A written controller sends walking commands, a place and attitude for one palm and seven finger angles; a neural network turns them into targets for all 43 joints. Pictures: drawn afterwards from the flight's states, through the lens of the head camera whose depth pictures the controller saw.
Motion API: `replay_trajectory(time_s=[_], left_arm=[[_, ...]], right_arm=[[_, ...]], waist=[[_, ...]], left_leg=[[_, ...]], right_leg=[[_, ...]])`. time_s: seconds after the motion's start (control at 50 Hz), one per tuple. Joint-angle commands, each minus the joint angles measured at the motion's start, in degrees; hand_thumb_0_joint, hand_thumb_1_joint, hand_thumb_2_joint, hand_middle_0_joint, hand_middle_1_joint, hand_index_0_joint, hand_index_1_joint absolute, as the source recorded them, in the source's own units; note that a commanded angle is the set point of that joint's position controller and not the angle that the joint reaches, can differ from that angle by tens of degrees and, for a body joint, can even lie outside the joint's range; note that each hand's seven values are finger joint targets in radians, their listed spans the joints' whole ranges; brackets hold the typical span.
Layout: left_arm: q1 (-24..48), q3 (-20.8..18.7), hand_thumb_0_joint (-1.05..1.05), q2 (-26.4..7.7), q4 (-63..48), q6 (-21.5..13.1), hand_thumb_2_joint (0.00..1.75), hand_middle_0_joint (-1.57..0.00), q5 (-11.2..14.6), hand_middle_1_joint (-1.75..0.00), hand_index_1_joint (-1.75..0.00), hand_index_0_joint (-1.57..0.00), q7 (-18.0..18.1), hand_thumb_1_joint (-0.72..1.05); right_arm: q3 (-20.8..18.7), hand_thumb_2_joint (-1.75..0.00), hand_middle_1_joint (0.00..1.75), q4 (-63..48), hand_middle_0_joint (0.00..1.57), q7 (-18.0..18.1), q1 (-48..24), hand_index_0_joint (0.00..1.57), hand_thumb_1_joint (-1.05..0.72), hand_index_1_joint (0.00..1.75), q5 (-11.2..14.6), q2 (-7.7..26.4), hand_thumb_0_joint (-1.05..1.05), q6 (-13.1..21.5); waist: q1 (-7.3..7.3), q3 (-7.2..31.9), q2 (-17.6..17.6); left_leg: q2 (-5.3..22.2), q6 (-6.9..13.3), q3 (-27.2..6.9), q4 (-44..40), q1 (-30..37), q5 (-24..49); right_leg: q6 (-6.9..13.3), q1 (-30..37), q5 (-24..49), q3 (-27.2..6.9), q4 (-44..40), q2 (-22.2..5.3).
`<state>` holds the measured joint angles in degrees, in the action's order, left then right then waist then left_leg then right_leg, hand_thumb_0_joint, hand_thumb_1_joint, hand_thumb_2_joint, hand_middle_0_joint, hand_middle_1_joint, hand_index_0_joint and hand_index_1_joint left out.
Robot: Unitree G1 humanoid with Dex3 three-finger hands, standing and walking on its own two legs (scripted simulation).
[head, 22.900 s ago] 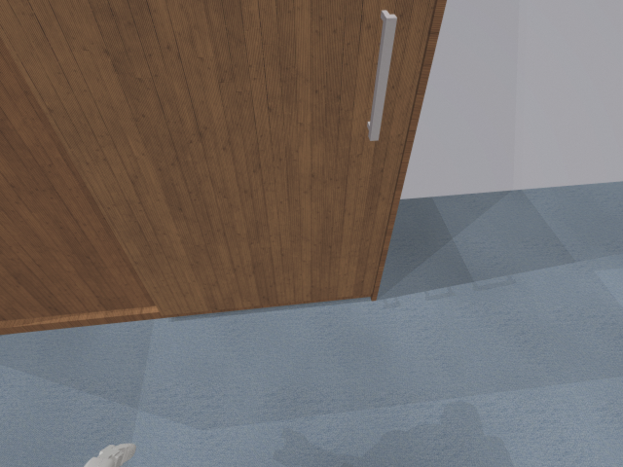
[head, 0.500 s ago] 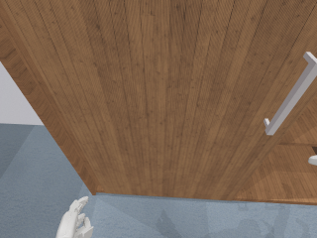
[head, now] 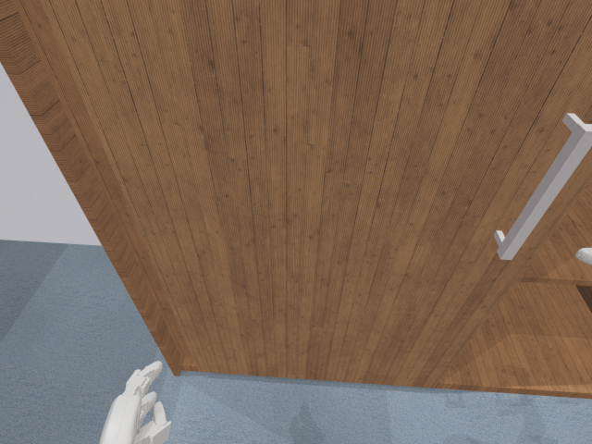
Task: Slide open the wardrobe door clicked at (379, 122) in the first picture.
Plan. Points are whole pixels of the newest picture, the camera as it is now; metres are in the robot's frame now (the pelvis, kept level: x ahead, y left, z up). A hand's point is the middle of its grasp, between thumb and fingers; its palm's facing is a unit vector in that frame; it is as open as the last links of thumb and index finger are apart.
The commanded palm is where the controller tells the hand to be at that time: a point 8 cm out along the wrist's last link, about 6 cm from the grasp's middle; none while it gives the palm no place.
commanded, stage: draw the hand back to the body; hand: right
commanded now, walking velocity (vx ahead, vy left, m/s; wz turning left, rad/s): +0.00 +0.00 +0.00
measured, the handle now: (534, 194) +0.45 -0.35 +0.13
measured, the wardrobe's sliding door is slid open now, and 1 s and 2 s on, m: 0.67 0.67 0.67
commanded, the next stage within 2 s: step back with the hand held close in 1.34 s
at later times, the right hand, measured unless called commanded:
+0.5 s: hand out of the picture +0.23 -0.33 +0.15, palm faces +0.49 +0.81 -0.33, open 13.3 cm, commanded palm +0.18 -0.35 +0.17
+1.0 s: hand (545, 297) +0.24 -0.25 +0.16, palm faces +0.36 +0.86 -0.36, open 8.4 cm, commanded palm +0.19 -0.29 +0.18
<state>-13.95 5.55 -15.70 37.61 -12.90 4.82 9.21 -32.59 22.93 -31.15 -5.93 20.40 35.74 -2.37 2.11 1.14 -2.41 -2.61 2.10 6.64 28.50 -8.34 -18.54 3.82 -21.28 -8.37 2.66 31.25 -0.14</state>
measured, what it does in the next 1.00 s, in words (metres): stands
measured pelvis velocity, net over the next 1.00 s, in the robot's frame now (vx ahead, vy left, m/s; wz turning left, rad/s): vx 0.03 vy -0.01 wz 0.08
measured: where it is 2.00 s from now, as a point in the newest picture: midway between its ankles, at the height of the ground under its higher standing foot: outside the picture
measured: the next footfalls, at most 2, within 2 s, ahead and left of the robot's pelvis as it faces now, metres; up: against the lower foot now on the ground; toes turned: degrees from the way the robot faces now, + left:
none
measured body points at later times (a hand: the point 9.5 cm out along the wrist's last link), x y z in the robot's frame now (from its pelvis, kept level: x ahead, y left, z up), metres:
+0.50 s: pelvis +0.00 -0.02 +0.01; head -0.01 -0.02 +0.46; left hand +0.18 +0.20 -0.06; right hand +0.20 -0.37 +0.17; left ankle -0.03 +0.09 -0.73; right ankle +0.09 -0.07 -0.73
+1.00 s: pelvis +0.03 -0.01 +0.01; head +0.01 +0.00 +0.46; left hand +0.20 +0.23 -0.06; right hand +0.21 -0.29 +0.18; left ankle -0.03 +0.09 -0.73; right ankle +0.09 -0.07 -0.73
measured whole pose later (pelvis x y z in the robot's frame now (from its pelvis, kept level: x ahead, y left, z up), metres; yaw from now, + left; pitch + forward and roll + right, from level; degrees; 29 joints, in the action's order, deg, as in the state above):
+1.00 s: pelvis +0.03 -0.01 +0.01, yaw +5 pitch -5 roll +0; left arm -11.3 2.0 -13.6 36.9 -7.0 0.1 3.3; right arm -17.7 -23.6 6.1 26.2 4.7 20.3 3.0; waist 4.3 -1.6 -1.9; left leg -1.5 1.3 1.0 19.4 1.8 -16.1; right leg 4.2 -9.1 -7.3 4.5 21.1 2.4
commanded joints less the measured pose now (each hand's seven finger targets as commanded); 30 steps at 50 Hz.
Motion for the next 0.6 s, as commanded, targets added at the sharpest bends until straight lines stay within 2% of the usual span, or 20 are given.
replay_trajectory(time_s=[0.0, 0.08, 0.18, 0.2, 0.24, 0.26, 0.28, 0.3, 0.34, 0.36, 0.38, 0.4, 0.42, 0.44, 0.46, 0.48, 0.5, 0.52, 0.56, 0.58], left_arm=[[5.2, -3.8, 0.0, -8.2, -11.7, -4.8, 0.9, -0.2, 0.3, -0.3, -0.3, -0.2, -1.6, 0.9], [4.8, -4.5, 0.0, -8.3, -13.8, -5.6, 0.9, -0.2, 1.0, -0.3, -0.3, -0.2, -3.1, 0.9], [5.4, -4.6, 0.0, -8.2, -13.9, -6.7, 0.9, -0.2, 1.0, -0.3, -0.3, -0.2, -3.1, 0.9], [5.6, -4.7, 0.0, -8.0, -13.6, -7.1, 0.9, -0.2, 0.8, -0.3, -0.3, -0.2, -2.8, 0.9], [5.7, -4.3, 0.0, -7.6, -13.3, -7.8, 0.9, -0.2, 0.7, -0.3, -0.3, -0.2, -2.5, 0.9], [5.2, -5.1, 0.0, -8.2, -11.0, -7.1, 0.9, -0.2, -2.5, -0.3, -0.3, -0.2, -4.1, 0.9], [6.0, -5.2, 0.0, -8.5, -10.2, -7.2, 0.9, -0.2, -2.9, -0.3, -0.3, -0.2, -4.0, 0.9], [7.3, -5.3, 0.0, -7.9, -10.1, -6.9, 0.9, -0.2, -2.9, -0.3, -0.3, -0.2, -4.0, 0.9], [7.0, -5.4, 0.0, -7.4, -9.1, -6.0, 0.9, -0.2, -2.8, -0.3, -0.3, -0.2, -4.1, 0.9], [6.9, -5.5, 0.0, -7.7, -8.9, -5.7, 0.9, -0.2, -3.0, -0.3, -0.3, -0.2, -4.1, 0.9], [6.5, -5.7, 0.0, -7.9, -8.0, -5.2, 0.9, -0.2, -3.4, -0.3, -0.3, -0.2, -3.9, 0.9], [7.0, -6.1, 0.0, -7.2, -8.0, -4.9, 0.9, -0.2, -3.2, -0.3, -0.3, -0.2, -3.8, 0.9], [7.1, -5.9, 0.0, -7.2, -7.5, -4.3, 0.9, -0.2, -3.2, -0.3, -0.3, -0.2, -3.8, 0.9], [7.7, -6.1, 0.0, -6.7, -7.5, -3.8, 0.9, -0.2, -3.2, -0.3, -0.3, -0.2, -3.7, 0.9], [8.0, -6.0, 0.0, -6.8, -7.2, -3.2, 0.9, -0.2, -3.1, -0.3, -0.3, -0.2, -3.7, 0.9], [8.1, -6.0, 0.0, -6.9, -6.9, -2.8, 0.9, -0.2, -3.2, -0.3, -0.3, -0.2, -3.7, 0.9], [8.7, -6.0, 0.0, -6.2, -7.3, -2.4, 0.9, -0.2, -3.2, -0.3, -0.3, -0.2, -3.7, 0.9], [8.8, -5.9, 0.0, -6.4, -7.2, -2.0, 0.9, -0.2, -3.4, -0.3, -0.3, -0.2, -3.8, 0.9], [9.3, -5.7, 0.0, -5.9, -7.4, -1.5, 0.9, -0.2, -3.7, -0.3, -0.3, -0.2, -4.1, 0.9], [9.6, -5.8, 0.0, -6.0, -7.4, -1.1, 0.9, -0.2, -3.8, -0.3, -0.3, -0.2, -4.2, 0.9]], right_arm=[[-11.4, -0.2, 1.15, -10.1, 0.25, -5.4, -7.5, 0.25, 0.55, 1.15, 4.6, 23.5, 0.0, 4.3], [-9.4, -0.2, 1.15, -13.3, 0.25, -3.8, -3.0, 0.25, 0.55, 1.15, 5.7, 18.6, 0.0, 2.8], [-7.2, -0.24, 1.11, -23.6, 0.25, -0.7, -2.6, 0.25, 0.48, 1.11, 5.5, 15.6, 0.0, 2.4], [-6.9, -0.25, 1.09, -26.5, 0.25, 0.3, -2.3, 0.25, 0.44, 1.09, 5.4, 15.1, 0.0, 2.4], [-6.8, -0.29, 1.04, -29.5, 0.24, 2.0, -0.7, 0.24, 0.37, 1.04, 5.1, 13.9, 0.0, 2.6], [-7.8, -0.31, 1.02, -34.0, 0.24, 15.4, -3.1, 0.24, 0.33, 1.02, -6.5, 19.7, 0.0, 6.3], [-5.2, -0.32, 1.0, -33.7, 0.24, 21.7, 2.6, 0.24, 0.3, 1.0, -7.6, 14.1, 0.0, 7.4], [-2.4, -0.34, 0.98, -37.8, 0.24, 25.9, 6.0, 0.24, 0.26, 0.98, -9.1, 9.1, 0.0, 8.1], [-0.7, -0.37, 0.94, -44.0, 0.24, 31.5, 10.1, 0.24, 0.19, 0.94, -11.1, 5.6, 0.0, 9.6], [-1.2, -0.39, 0.92, -47.0, 0.24, 33.6, 8.8, 0.24, 0.15, 0.92, -12.1, 6.2, 0.0, 10.2], [-1.7, -0.41, 0.89, -46.4, 0.24, 35.3, 10.4, 0.24, 0.12, 0.89, -13.1, 6.5, 0.0, 10.4], [0.7, -0.43, 0.87, -46.9, 0.23, 36.5, 12.3, 0.23, 0.08, 0.87, -13.3, 2.6, 0.0, 10.3], [1.5, -0.44, 0.85, -45.8, 0.23, 37.3, 11.5, 0.23, 0.04, 0.85, -13.8, 2.0, 0.0, 10.3], [3.3, -0.46, 0.83, -45.8, 0.23, 37.9, 11.7, 0.23, 0.01, 0.83, -14.2, 0.0, 0.0, 10.3], [2.6, -0.48, 0.81, -45.6, 0.23, 38.4, 11.2, 0.23, -0.03, 0.81, -14.7, 0.7, 0.0, 10.5], [2.8, -0.5, 0.79, -45.2, 0.23, 38.7, 11.6, 0.23, -0.07, 0.79, -15.2, 0.7, 0.0, 10.7], [4.7, -0.51, 0.77, -46.4, 0.23, 39.0, 13.3, 0.23, -0.1, 0.77, -15.1, -1.5, 0.0, 10.5], [3.7, -0.53, 0.75, -47.9, 0.23, 39.2, 11.9, 0.23, -0.14, 0.75, -15.5, -0.2, 0.0, 10.7], [4.3, -0.57, 0.7, -49.6, 0.22, 39.4, 14.0, 0.22, -0.21, 0.7, -15.9, -1.0, 0.0, 10.9], [4.2, -0.58, 0.68, -49.5, 0.22, 39.4, 16.1, 0.22, -0.25, 0.68, -16.1, -1.0, 0.0, 10.8]], waist=[[1.61, 8.6, -4.3], [1.62, 7.7, -2.7], [1.14, 6.8, -4.3], [0.99, 6.5, -6.1], [1.13, 6.2, -6.0], [2.3, -0.1, -7.1], [1.71, -2.0, -6.4], [1.52, -1.2, -8.0], [1.31, 2.3, -9.2], [1.28, 4.8, -9.2], [1.46, 5.9, -5.4], [0.92, 5.1, -4.7], [0.86, 4.2, -3.6], [0.53, 2.9, -3.6], [0.68, 2.5, -4.0], [0.87, 2.2, -2.5], [0.83, 1.2, -3.6], [1.13, 2.9, -4.5], [1.58, 3.5, -5.2], [2.0, 3.2, -4.0]], left_leg=[[2.1, -2.4, -9.1, -5.8, -10.7, 7.0], [2.1, -3.3, -10.0, -6.4, -13.3, 2.5], [1.8, -3.4, -9.9, -6.3, -14.7, 0.5], [1.7, -3.1, -9.4, -6.3, -15.0, 0.6], [1.0, -2.5, -7.3, -6.1, -14.6, 0.0], [1.3, -0.2, -8.7, -10.5, -16.8, -2.6], [2.4, 0.4, -7.6, -10.2, -16.4, -3.6], [2.8, 0.5, -7.7, -10.0, -14.6, -4.2], [2.6, 0.5, -6.9, -8.4, -10.2, -2.1], [2.5, 0.5, -6.8, -7.8, -8.8, 0.0], [2.2, 0.4, -6.6, -7.9, -7.1, 1.6], [2.2, 0.3, -6.9, -8.0, -6.5, 1.9], [2.0, 0.0, -7.0, -8.5, -7.2, 1.4], [2.1, -0.1, -7.0, -8.6, -7.2, 0.2], [1.8, -0.2, -7.0, -8.9, -7.3, -0.5], [1.8, -0.2, -6.8, -9.1, -6.4, 0.3], [2.0, -0.1, -7.1, -9.2, -5.4, 0.5], [1.9, 0.1, -7.0, -9.2, -4.5, 2.0], [1.7, 0.1, -6.8, -9.1, -3.7, 3.1], [1.6, 0.1, -6.7, -9.5, -2.9, 3.6]], right_leg=[[-0.3, 11.6, 0.6, -6.7, -1.1, -0.4], [-0.6, 11.7, -2.1, -6.9, -0.8, -1.3], [-0.7, 13.1, -3.9, -7.2, -1.4, -1.9], [-0.6, 14.0, -4.6, -7.4, -2.0, -1.9], [-0.8, 14.9, -7.0, -8.1, -4.2, -2.0], [-2.0, 11.9, -13.0, -9.4, -6.9, -1.3], [-2.6, 10.9, -18.5, -10.0, -9.1, -2.3], [-2.7, 12.2, -21.4, -10.7, -10.8, -2.8], [-2.8, 14.4, -23.3, -11.9, -13.3, -3.4], [-2.8, 15.8, -22.3, -12.4, -14.0, -3.4], [-2.5, 15.8, -19.7, -12.0, -14.1, -3.6], [-2.5, 16.3, -17.6, -11.4, -14.1, -3.8], [-2.5, 17.0, -18.5, -11.7, -14.8, -3.9], [-2.6, 16.8, -20.7, -11.6, -15.7, -4.1], [-2.7, 17.0, -22.7, -11.9, -16.6, -4.1], [-2.8, 16.7, -22.3, -12.0, -17.2, -4.2], [-2.7, 16.8, -21.0, -11.7, -17.5, -4.3], [-2.9, 18.0, -19.3, -11.9, -17.6, -4.1], [-3.6, 19.7, -17.1, -12.3, -18.1, -4.4], [-3.7, 19.4, -16.2, -12.1, -18.3, -4.5]])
